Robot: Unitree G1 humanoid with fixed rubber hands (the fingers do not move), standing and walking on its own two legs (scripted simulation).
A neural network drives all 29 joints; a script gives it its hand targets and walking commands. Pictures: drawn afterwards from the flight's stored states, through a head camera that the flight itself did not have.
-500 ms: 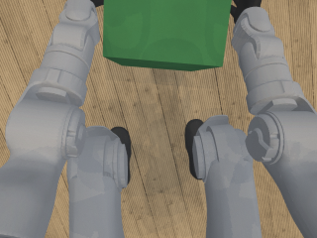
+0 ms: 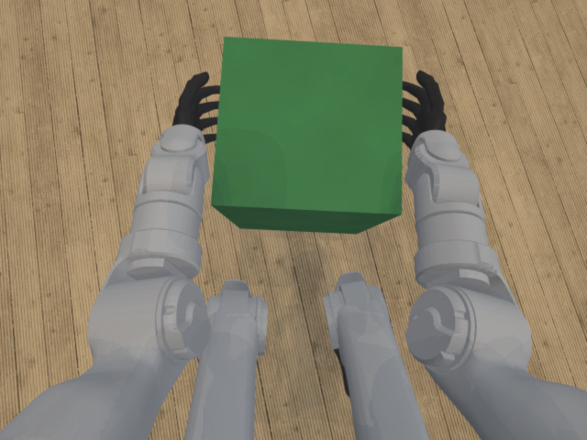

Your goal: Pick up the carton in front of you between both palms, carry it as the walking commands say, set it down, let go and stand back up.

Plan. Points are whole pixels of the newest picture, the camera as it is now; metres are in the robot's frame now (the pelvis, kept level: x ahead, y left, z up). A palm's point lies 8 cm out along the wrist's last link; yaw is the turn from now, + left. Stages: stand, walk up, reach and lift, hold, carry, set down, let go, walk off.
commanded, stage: reach and lift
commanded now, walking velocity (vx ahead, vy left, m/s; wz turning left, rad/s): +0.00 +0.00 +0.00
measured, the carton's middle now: (304, 156) +0.49 -0.03 -0.13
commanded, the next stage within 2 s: none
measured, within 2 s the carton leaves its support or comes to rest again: neither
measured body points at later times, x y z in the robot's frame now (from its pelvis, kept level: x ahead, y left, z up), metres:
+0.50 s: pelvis +0.05 +0.00 +0.13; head +0.22 +0.01 +0.54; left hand +0.48 +0.13 +0.07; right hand +0.47 -0.17 +0.08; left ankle +0.11 +0.13 -0.43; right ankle +0.12 -0.14 -0.43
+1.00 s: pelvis +0.09 -0.01 +0.26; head +0.16 -0.01 +0.71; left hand +0.43 +0.14 +0.23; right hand +0.43 -0.17 +0.23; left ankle +0.11 +0.13 -0.43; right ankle +0.12 -0.14 -0.43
